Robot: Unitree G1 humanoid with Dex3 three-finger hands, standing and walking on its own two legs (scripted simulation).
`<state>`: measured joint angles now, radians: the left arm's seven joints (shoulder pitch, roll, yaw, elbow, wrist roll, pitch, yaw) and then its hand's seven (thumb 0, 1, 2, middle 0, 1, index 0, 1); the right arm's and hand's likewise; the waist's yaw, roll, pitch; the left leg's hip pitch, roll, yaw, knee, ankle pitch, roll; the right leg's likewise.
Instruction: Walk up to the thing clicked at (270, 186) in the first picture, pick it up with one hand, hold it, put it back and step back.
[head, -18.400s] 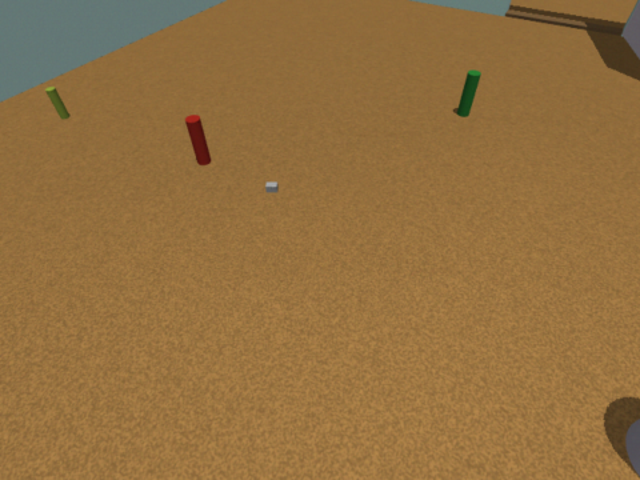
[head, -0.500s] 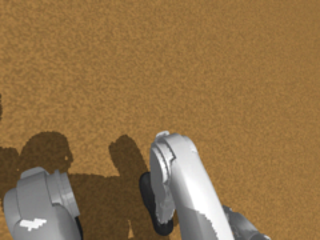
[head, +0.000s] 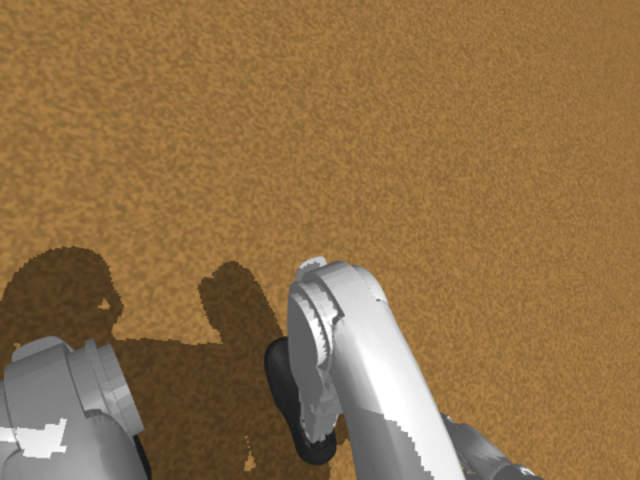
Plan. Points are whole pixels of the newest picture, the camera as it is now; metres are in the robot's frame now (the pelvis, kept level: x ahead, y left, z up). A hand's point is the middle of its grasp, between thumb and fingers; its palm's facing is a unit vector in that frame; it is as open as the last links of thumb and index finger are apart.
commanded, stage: rest palm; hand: left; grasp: from above
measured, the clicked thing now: out of the picture +0.44 +0.33 -0.28
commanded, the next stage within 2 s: close in 0.58 s
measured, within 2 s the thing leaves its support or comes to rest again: neither
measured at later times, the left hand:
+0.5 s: hand out of the picture +0.43 +0.31 -0.26, palm faces -0.44 -0.14 -0.88, open 11.7 cm
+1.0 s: hand out of the picture +0.43 +0.32 -0.25, palm faces -0.45 -0.15 -0.88, open 10.4 cm
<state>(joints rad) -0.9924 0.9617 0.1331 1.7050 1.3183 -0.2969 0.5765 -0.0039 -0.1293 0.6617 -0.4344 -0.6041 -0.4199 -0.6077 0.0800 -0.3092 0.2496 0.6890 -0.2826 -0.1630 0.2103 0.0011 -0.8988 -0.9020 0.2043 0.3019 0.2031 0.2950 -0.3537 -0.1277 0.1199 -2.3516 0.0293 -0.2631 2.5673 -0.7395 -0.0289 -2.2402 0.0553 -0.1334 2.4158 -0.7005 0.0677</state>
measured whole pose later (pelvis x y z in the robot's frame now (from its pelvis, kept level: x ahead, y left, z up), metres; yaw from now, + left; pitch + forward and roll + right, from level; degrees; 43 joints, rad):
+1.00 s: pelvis -0.01 +0.00 +0.00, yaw -2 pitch +26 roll -14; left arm -1.01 1.00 0.09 1.74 1.32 -0.29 0.63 0.00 0.08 0.51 -0.54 -0.56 -0.56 -0.54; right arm 0.06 -0.33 0.30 0.68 -0.30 -0.20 0.25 0.00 -0.90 -0.90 0.20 0.30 0.20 0.29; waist -0.37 -0.15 0.15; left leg -2.35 0.03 -0.29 2.59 -0.73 -0.02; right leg -2.22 0.07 -0.16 2.41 -0.68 0.07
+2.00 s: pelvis -0.01 +0.00 +0.00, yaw -2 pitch +27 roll -14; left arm -1.03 1.01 0.08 1.74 1.32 -0.29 0.63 -0.02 0.60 0.00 -0.96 -0.11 -1.08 -0.09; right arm 0.07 -0.33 0.30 0.67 -0.30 -0.20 0.23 0.00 -0.89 -0.90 0.20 0.30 0.20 0.29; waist -0.37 -0.15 0.16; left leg -2.34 0.03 -0.29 2.57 -0.73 -0.02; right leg -2.22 0.07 -0.15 2.39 -0.67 0.08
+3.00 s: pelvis -0.01 +0.00 +0.02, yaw +3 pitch +31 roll -11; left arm -0.96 0.80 0.05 1.41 1.23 -0.22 0.32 -0.10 0.61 0.00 -1.08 0.00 -1.27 0.00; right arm 0.13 -0.30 0.13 0.68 -0.16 -0.07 0.20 0.00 -0.91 -0.91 0.20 0.30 0.20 0.29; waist -0.25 -0.01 -0.01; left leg -2.35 0.02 -0.20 2.46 -0.68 -0.01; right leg -2.24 0.03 -0.10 2.35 -0.67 0.06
